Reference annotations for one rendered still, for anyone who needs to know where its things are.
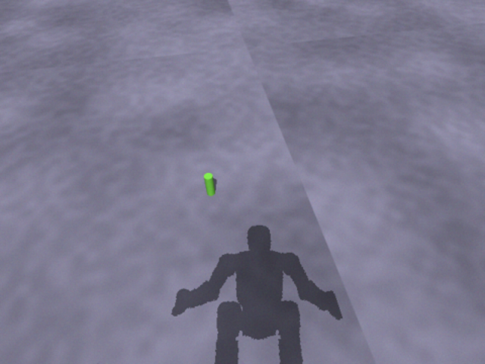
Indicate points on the can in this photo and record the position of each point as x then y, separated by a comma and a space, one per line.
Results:
209, 183

